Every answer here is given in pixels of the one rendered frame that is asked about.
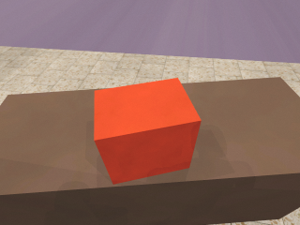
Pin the pedestal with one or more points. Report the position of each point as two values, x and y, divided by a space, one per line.
245 164

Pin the carton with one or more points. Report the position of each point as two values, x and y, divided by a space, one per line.
145 129

